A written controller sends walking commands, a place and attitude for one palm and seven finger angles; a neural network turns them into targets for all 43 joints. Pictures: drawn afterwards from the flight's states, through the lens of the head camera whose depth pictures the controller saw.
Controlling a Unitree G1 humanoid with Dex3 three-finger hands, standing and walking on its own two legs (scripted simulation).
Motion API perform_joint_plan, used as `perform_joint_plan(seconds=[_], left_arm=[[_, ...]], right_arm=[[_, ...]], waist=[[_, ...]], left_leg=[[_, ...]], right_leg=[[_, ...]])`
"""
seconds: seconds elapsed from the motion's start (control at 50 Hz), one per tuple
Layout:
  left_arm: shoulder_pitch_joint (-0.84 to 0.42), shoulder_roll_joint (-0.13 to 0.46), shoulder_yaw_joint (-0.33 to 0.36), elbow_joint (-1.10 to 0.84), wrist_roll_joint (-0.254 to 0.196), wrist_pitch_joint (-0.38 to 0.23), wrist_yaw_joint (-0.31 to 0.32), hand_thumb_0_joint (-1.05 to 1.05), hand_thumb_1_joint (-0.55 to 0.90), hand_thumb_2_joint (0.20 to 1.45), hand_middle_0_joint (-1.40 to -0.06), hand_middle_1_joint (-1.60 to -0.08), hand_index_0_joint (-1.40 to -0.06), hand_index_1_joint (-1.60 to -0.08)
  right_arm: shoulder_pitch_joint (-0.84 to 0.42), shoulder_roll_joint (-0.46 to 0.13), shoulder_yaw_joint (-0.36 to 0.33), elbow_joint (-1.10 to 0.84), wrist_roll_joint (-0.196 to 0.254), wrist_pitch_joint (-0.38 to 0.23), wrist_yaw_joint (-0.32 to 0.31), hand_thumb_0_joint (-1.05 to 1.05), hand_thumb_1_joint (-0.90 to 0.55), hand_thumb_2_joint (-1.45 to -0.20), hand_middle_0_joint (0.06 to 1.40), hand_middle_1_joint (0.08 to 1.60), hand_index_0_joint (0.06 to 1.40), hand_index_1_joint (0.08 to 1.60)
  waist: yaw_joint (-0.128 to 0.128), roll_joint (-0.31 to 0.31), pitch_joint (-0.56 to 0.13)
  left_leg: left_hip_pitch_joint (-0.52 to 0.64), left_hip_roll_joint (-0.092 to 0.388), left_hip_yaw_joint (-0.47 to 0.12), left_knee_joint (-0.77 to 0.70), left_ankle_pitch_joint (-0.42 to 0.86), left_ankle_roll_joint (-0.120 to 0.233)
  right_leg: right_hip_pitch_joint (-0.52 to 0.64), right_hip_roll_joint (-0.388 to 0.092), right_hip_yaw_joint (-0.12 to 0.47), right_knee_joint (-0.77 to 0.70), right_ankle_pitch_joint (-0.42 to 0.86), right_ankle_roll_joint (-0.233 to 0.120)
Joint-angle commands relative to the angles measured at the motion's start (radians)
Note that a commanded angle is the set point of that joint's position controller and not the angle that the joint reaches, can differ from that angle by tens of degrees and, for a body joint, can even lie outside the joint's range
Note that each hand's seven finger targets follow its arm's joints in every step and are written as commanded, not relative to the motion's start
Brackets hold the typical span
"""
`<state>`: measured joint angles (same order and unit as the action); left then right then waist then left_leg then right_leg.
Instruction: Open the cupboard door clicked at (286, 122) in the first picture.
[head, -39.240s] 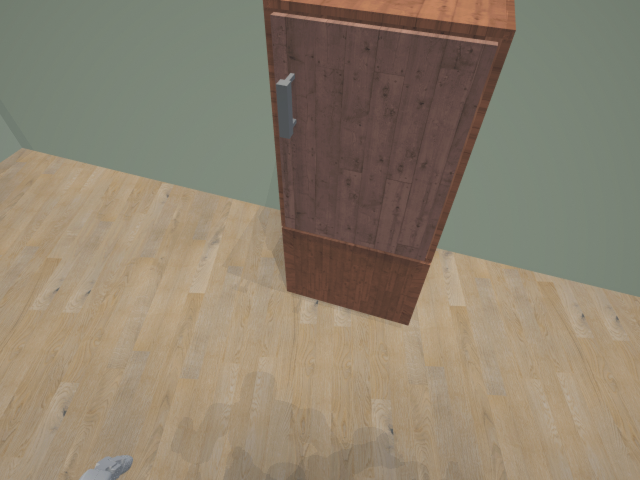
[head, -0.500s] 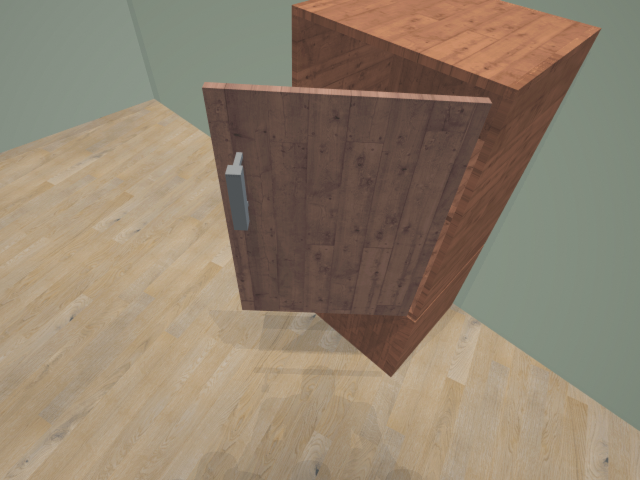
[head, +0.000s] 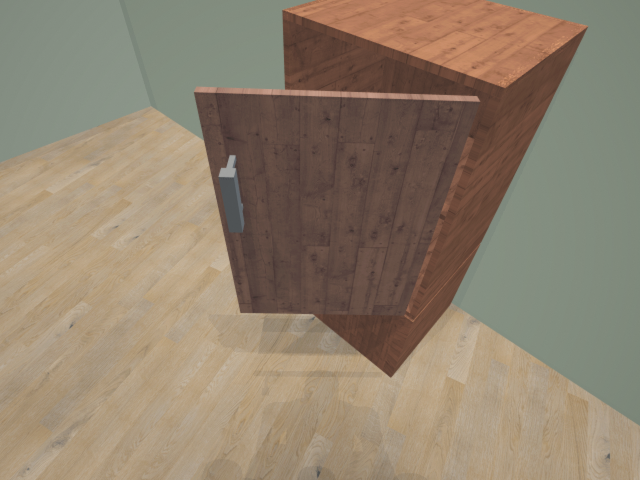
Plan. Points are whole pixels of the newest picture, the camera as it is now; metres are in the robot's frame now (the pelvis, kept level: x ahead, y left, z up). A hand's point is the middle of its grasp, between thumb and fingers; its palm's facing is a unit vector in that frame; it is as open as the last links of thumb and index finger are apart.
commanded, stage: look again from close up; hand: left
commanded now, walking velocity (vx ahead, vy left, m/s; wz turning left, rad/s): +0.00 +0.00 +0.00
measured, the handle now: (234, 193) +0.55 +0.19 +0.04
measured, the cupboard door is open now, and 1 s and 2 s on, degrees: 43 43 43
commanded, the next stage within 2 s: raise the hand with hooked fingers in 0.20 s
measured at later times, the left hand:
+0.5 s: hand (178, 461) +0.16 +0.18 -0.04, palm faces +0.30 -0.93 -0.21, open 7.4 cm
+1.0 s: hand (195, 411) +0.20 +0.17 +0.00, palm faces +0.06 -0.99 -0.13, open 10.3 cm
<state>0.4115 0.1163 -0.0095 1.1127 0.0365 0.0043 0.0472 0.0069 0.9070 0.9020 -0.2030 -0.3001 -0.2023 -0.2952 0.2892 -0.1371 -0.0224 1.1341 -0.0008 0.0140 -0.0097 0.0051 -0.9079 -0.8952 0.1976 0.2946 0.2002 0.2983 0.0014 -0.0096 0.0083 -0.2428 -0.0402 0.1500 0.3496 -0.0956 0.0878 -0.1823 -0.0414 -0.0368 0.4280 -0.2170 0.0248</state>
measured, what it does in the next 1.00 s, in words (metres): lowers itself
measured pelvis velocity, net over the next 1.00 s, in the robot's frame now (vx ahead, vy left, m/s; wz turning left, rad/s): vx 0.01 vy -0.05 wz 0.08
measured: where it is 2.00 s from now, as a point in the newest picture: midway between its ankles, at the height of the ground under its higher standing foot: outside the picture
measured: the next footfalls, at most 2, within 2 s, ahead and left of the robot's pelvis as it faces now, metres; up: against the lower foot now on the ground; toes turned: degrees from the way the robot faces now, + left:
none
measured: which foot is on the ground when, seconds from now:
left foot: down 0.00-1.00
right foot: down 0.00-1.00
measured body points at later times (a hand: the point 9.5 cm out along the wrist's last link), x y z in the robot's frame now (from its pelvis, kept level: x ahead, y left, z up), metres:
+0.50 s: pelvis -0.01 -0.02 -0.02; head -0.02 -0.04 +0.43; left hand +0.14 +0.23 -0.03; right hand +0.08 -0.27 -0.14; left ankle +0.07 +0.06 -0.74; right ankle +0.01 -0.13 -0.74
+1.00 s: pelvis +0.01 -0.05 -0.09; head +0.07 -0.05 +0.36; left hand +0.19 +0.22 +0.01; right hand +0.25 -0.25 -0.16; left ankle +0.07 +0.05 -0.74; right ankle +0.01 -0.13 -0.74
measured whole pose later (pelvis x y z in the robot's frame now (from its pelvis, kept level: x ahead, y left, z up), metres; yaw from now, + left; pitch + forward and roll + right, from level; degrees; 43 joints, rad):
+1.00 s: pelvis +0.01 -0.05 -0.09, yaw +5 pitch +12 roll -4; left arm 0.40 0.28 0.20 -0.06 -0.31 -0.50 -0.35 0.01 0.28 0.64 -0.24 -0.70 -0.24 -0.69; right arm 0.14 -0.23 0.03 0.57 0.04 -0.21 -0.04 0.01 -0.90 -0.90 0.20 0.29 0.20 0.30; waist 0.05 0.07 -0.11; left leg -0.91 0.01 -0.06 1.13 -0.43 0.02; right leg -0.74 0.06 -0.15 1.08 -0.56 -0.07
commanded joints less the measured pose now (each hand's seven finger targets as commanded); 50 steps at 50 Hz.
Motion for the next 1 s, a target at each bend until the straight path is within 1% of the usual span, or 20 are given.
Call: perform_joint_plan(seconds=[0.0,0.26,0.28,0.3,0.32,0.34,0.36,0.38,0.44,0.48,0.52,0.54,0.58,0.64,0.72,0.76,0.82,0.9,0.94,0.98], left_arm=[[0.118,0.075,0.019,-0.008,-0.004,-0.011,0.003,0.0,0.9,0.9,-0.2,-0.3,-0.2,-0.3],[0.098,0.068,0.018,-0.021,-0.009,-0.023,0.002,0.0,0.9,0.9,-0.2,-0.3,-0.2,-0.3],[0.075,0.102,0.005,-0.016,0.009,-0.033,0.03,0.0,0.9,0.9,-0.2,-0.3,-0.2,-0.3],[-0.586,0.287,0.028,-1.539,-0.173,-0.236,0.032,0.0,0.877,0.89,-0.202,-0.315,-0.202,-0.315],[-0.323,0.253,0.07,-1.356,-0.144,-0.19,0.106,0.0,0.853,0.88,-0.203,-0.33,-0.203,-0.33],[-0.254,0.235,0.055,-1.288,-0.132,-0.145,0.163,0.0,0.83,0.87,-0.205,-0.345,-0.205,-0.345],[0.069,0.006,-0.069,-1.013,-0.145,-0.039,0.157,0.0,0.807,0.86,-0.207,-0.36,-0.207,-0.36],[0.005,-0.002,-0.088,-1.227,-0.197,-0.06,0.138,0.0,0.783,0.85,-0.208,-0.375,-0.208,-0.375],[0.029,0.029,-0.099,-1.29,-0.209,-0.161,0.102,0.0,0.713,0.82,-0.213,-0.42,-0.213,-0.42],[-0.036,0.025,-0.05,-1.124,-0.208,-0.252,0.054,0.0,0.667,0.8,-0.217,-0.45,-0.217,-0.45],[0.109,0.045,0.037,-0.938,-0.246,-0.377,-0.061,0.0,0.62,0.78,-0.22,-0.48,-0.22,-0.48],[0.217,0.109,0.125,-0.887,-0.263,-0.43,-0.133,0.0,0.597,0.77,-0.222,-0.495,-0.222,-0.495],[0.219,0.186,0.213,-0.915,-0.299,-0.508,-0.278,0.0,0.55,0.75,-0.225,-0.525,-0.225,-0.525],[0.187,0.279,0.309,-1.008,-0.299,-0.448,-0.31,0.0,0.48,0.72,-0.23,-0.57,-0.23,-0.57],[0.01,0.303,0.334,-1.442,-0.323,-0.493,-0.22,0.0,0.387,0.68,-0.237,-0.63,-0.237,-0.63],[-0.082,0.321,0.301,-1.647,-0.31,-0.589,-0.19,0.0,0.34,0.66,-0.24,-0.66,-0.24,-0.66],[-0.116,0.261,0.198,-1.603,-0.32,-0.675,-0.234,0.0,0.27,0.63,-0.245,-0.705,-0.245,-0.705],[-0.085,0.242,0.164,-1.319,-0.339,-0.597,-0.388,0.0,0.177,0.59,-0.252,-0.765,-0.252,-0.765],[-0.012,0.289,0.244,-1.119,-0.357,-0.457,-0.461,0.0,0.13,0.57,-0.255,-0.795,-0.255,-0.795],[-0.001,0.351,0.334,-1.166,-0.39,-0.332,-0.497,0.0,0.083,0.55,-0.258,-0.825,-0.258,-0.825]], right_arm=[[0.053,-0.108,-0.025,-0.031,-0.006,-0.014,-0.012,0.0,-0.9,-0.9,0.2,0.3,0.2,0.3],[0.088,-0.067,-0.018,-0.024,-0.007,-0.017,-0.012,0.0,-0.9,-0.9,0.2,0.3,0.2,0.3],[-0.009,-0.124,-0.004,-0.112,-0.02,-0.021,-0.001,0.0,-0.9,-0.9,0.2,0.3,0.2,0.3],[0.027,-0.307,-0.019,-0.518,0.026,-0.16,-0.053,0.0,-0.9,-0.9,0.2,0.3,0.2,0.3],[-0.058,-0.234,0.027,-0.428,0.053,-0.261,-0.068,0.0,-0.9,-0.9,0.2,0.3,0.2,0.3],[-0.054,-0.225,0.013,-0.386,0.057,-0.296,-0.069,0.0,-0.9,-0.9,0.2,0.3,0.2,0.3],[-0.035,-0.192,0.012,-0.381,0.076,-0.294,-0.054,0.0,-0.9,-0.9,0.2,0.3,0.2,0.3],[-0.045,-0.222,0.006,-0.46,0.077,-0.298,-0.048,0.0,-0.9,-0.9,0.2,0.3,0.2,0.3],[-0.082,-0.244,0.011,-0.524,0.078,-0.363,-0.066,0.0,-0.9,-0.9,0.2,0.3,0.2,0.3],[-0.109,-0.256,-0.013,-0.539,0.037,-0.355,-0.06,0.0,-0.9,-0.9,0.2,0.3,0.2,0.3],[-0.133,-0.254,-0.038,-0.571,0.022,-0.345,-0.041,0.0,-0.9,-0.9,0.2,0.3,0.2,0.3],[-0.129,-0.256,-0.054,-0.589,0.029,-0.329,-0.023,0.0,-0.9,-0.9,0.2,0.3,0.2,0.3],[-0.19,-0.267,-0.064,-0.678,0.024,-0.3,-0.001,0.0,-0.9,-0.9,0.2,0.3,0.2,0.3],[-0.223,-0.239,-0.06,-0.78,0.052,-0.242,-0.008,0.0,-0.9,-0.9,0.2,0.3,0.2,0.3],[-0.189,-0.201,-0.051,-0.826,0.031,-0.223,-0.02,0.0,-0.9,-0.9,0.2,0.3,0.2,0.3],[-0.136,-0.195,-0.05,-0.795,0.019,-0.232,-0.025,0.0,-0.9,-0.9,0.2,0.3,0.2,0.3],[-0.115,-0.208,-0.035,-0.721,0.016,-0.268,-0.032,0.0,-0.9,-0.9,0.2,0.3,0.2,0.3],[-0.1,-0.244,-0.026,-0.678,0.035,-0.296,-0.048,0.0,-0.9,-0.9,0.2,0.3,0.2,0.3],[-0.113,-0.253,-0.03,-0.686,0.056,-0.279,-0.063,0.0,-0.9,-0.9,0.2,0.3,0.2,0.3],[-0.14,-0.258,-0.031,-0.738,0.07,-0.259,-0.073,0.0,-0.9,-0.9,0.2,0.3,0.2,0.3]], waist=[[0.001,0.018,0.102],[-0.012,-0.014,0.095],[0.01,-0.031,0.162],[-0.161,0.158,-0.355],[-0.059,0.272,-0.326],[-0.053,0.276,-0.241],[-0.055,0.163,-0.106],[-0.038,0.187,-0.014],[-0.06,0.044,0.01],[-0.076,-0.24,0.087],[-0.011,-0.401,0.058],[0.04,-0.36,0.032],[0.042,-0.278,-0.058],[0.102,0.011,-0.148],[0.061,0.238,-0.281],[0.014,0.276,-0.36],[-0.061,0.276,-0.322],[-0.111,0.047,-0.208],[-0.06,-0.051,-0.198],[-0.002,-0.074,-0.325]], left_leg=[[-0.016,0.17,-0.225,-0.171,-0.382,-0.061],[0.027,0.151,-0.188,-0.082,-0.273,-0.058],[-0.094,0.145,-0.114,0.093,-0.243,-0.098],[0.27,0.062,-0.137,0.06,-0.164,-0.067],[0.21,0.122,-0.23,-0.024,-0.339,-0.084],[0.083,0.117,-0.247,-0.042,-0.443,-0.1],[-0.009,0.131,-0.269,-0.054,-0.504,-0.093],[-0.096,0.127,-0.286,-0.03,-0.549,-0.095],[-0.149,0.068,-0.238,0.131,-0.513,-0.079],[-0.256,0.054,-0.236,0.268,-0.489,-0.086],[-0.422,0.037,-0.188,0.408,-0.399,-0.096],[-0.466,0.027,-0.163,0.444,-0.342,-0.102],[-0.504,0.005,-0.141,0.519,-0.291,-0.102],[-0.522,-0.018,-0.111,0.519,-0.353,-0.087],[-0.375,0.029,-0.163,0.534,-0.272,-0.059],[-0.325,0.048,-0.185,0.574,-0.183,-0.049],[-0.309,0.06,-0.21,0.638,-0.135,-0.046],[-0.462,0.063,-0.228,0.68,-0.229,-0.04],[-0.528,0.052,-0.209,0.676,-0.232,-0.039],[-0.493,0.032,-0.191,0.629,-0.189,-0.039]], right_leg=[[-0.111,-0.034,0.071,-0.081,-0.119,-0.042],[-0.173,-0.055,0.119,-0.132,-0.169,-0.053],[-0.156,-0.07,0.087,-0.102,-0.082,-0.062],[-0.119,0.039,-0.023,0.063,-0.078,-0.052],[-0.174,0.059,-0.043,0.159,-0.179,-0.066],[-0.235,0.065,-0.048,0.192,-0.213,-0.065],[-0.278,0.066,-0.074,0.212,-0.204,-0.064],[-0.271,0.056,-0.078,0.211,-0.2,-0.057],[-0.304,0.044,-0.034,0.121,-0.316,-0.046],[-0.488,0.046,-0.036,0.146,-0.463,-0.04],[-0.57,0.037,-0.009,0.198,-0.561,-0.038],[-0.532,0.029,0.036,0.214,-0.53,-0.051],[-0.427,0.005,0.086,0.27,-0.353,-0.048],[-0.4,0.011,0.131,0.289,-0.477,-0.062],[-0.485,0.054,0.081,0.381,-0.279,-0.073],[-0.519,0.075,0.066,0.426,-0.167,-0.072],[-0.621,0.08,0.062,0.439,-0.122,-0.062],[-0.642,0.075,0.08,0.401,-0.16,-0.031],[-0.561,0.054,0.14,0.34,-0.17,-0.007],[-0.41,0.026,0.148,0.318,-0.114,0.006]])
